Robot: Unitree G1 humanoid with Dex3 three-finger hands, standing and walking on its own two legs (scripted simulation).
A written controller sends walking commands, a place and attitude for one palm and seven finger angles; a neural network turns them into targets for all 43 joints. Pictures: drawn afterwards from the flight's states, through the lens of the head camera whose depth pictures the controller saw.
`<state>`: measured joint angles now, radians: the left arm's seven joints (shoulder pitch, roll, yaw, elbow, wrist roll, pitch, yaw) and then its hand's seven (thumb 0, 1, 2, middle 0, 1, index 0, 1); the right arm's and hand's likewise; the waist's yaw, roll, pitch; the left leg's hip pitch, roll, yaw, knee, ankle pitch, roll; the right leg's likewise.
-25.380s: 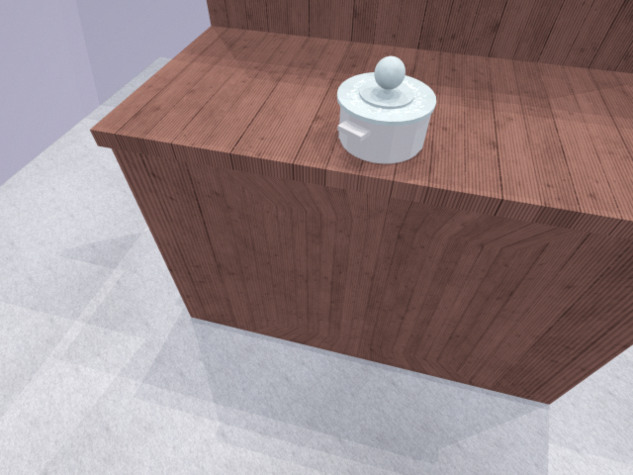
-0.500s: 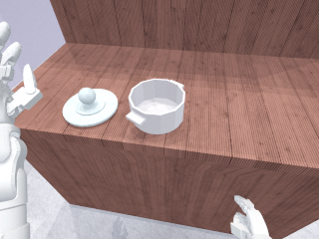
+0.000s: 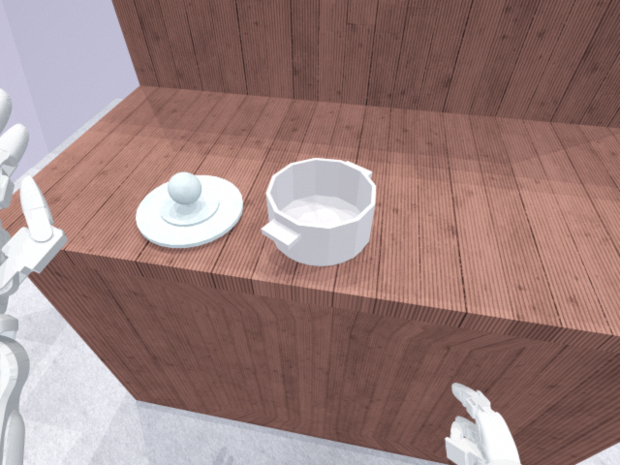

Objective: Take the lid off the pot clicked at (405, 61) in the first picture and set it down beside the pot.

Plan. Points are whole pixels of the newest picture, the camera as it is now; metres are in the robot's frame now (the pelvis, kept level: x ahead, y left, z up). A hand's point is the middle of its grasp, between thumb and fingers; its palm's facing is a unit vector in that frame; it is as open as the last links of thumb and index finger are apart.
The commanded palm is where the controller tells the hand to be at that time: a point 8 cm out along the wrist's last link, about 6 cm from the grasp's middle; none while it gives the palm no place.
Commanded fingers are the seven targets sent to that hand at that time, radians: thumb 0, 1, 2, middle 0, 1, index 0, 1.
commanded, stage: draw the hand back to the body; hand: left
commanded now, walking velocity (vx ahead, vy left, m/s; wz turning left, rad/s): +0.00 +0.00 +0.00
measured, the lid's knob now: (184, 188) +0.49 +0.27 +0.08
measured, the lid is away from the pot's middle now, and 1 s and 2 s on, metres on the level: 0.23 0.23 0.23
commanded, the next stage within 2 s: step back with the hand held close in 0.32 s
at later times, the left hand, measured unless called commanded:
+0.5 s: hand (22, 263) +0.19 +0.25 +0.26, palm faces +0.51 -0.78 -0.36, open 7.4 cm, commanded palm +0.12 +0.28 +0.25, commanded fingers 0.00 0.90 0.90 -0.20 -0.30 -0.20 -0.30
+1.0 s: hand out of the picture +0.12 +0.25 +0.25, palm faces +0.47 -0.76 -0.45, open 7.4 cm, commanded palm +0.05 +0.30 +0.25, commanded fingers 0.00 0.90 0.90 -0.20 -0.30 -0.20 -0.30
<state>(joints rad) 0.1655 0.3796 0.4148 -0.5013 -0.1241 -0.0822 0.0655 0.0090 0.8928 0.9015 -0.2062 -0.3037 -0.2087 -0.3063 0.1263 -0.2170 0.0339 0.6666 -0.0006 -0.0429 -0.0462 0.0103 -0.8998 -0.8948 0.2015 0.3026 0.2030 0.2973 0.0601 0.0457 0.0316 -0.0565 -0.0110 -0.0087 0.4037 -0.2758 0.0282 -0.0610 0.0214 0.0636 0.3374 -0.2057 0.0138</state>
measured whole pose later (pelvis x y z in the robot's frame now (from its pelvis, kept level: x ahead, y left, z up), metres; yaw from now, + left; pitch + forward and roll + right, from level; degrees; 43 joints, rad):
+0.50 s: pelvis +0.00 +0.00 +0.00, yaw +0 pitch -3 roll -2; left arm 0.31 0.41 0.47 -0.63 -0.09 -0.13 0.08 0.01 0.89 0.90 -0.21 -0.30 -0.21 -0.31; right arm 0.14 -0.21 0.05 0.62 0.00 -0.05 -0.04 0.01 -0.90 -0.89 0.20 0.30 0.20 0.30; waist 0.07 0.05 0.02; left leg -0.10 -0.01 -0.02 0.44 -0.29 0.03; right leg -0.08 0.03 0.05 0.34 -0.20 0.02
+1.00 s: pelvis -0.08 +0.02 -0.02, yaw +0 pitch -1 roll -2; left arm 0.45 0.49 0.56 -0.74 -0.06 -0.24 0.12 0.01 0.89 0.90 -0.21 -0.30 -0.22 -0.31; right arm 0.24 -0.23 -0.01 0.54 0.03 0.01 -0.05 0.01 -0.90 -0.89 0.20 0.30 0.20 0.30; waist -0.01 0.00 0.01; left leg -0.34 -0.02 0.01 0.61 -0.26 0.06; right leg -0.32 0.01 0.07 0.49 -0.16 0.05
